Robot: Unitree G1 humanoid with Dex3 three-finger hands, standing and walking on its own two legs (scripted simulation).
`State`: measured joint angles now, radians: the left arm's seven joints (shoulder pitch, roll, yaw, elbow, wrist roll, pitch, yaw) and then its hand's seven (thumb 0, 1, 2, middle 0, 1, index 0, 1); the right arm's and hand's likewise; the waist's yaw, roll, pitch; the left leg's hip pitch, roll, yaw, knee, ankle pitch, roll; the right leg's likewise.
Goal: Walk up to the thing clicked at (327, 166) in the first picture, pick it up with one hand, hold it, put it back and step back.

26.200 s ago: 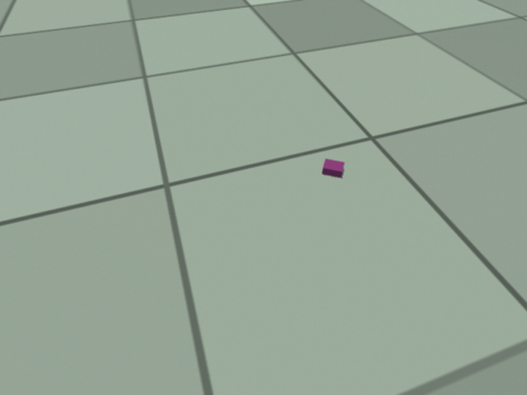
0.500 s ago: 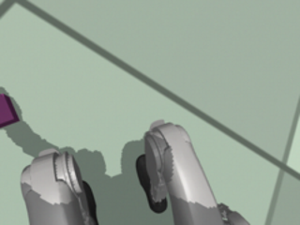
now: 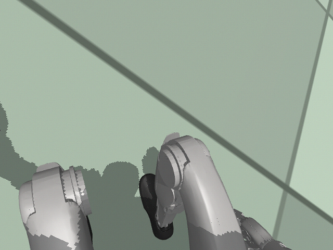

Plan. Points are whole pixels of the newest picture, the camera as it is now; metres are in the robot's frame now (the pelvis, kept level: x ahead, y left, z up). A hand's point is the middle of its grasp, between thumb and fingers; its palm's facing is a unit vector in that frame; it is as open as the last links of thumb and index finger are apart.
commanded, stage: rest palm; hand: left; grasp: from above
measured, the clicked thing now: out of the picture +0.44 +0.35 -0.28
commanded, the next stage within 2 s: close in 0.58 s
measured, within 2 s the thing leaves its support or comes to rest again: neither
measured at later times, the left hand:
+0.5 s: hand out of the picture +0.44 +0.34 -0.24, palm faces -0.43 -0.22 -0.88, open 14.3 cm
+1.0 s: hand out of the picture +0.44 +0.34 -0.26, palm faces -0.40 -0.18 -0.90, open 12.5 cm
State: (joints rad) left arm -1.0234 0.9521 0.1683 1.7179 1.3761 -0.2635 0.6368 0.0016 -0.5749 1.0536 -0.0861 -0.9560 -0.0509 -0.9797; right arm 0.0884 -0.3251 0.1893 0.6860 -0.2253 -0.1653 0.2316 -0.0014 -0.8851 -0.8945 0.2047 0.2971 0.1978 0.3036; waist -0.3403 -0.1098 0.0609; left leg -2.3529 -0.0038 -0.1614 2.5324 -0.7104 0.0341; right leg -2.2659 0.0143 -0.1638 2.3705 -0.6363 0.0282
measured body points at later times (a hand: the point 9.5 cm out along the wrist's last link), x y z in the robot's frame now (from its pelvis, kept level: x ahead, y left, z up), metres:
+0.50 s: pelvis +0.00 +0.00 +0.00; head +0.28 +0.12 +0.33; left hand +0.45 +0.35 -0.19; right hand +0.04 -0.25 -0.06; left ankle +0.07 +0.11 -0.27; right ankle +0.12 -0.12 -0.27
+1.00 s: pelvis +0.00 +0.00 -0.01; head +0.28 +0.14 +0.32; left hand +0.46 +0.34 -0.21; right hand +0.06 -0.25 -0.05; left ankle +0.07 +0.11 -0.27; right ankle +0.12 -0.12 -0.27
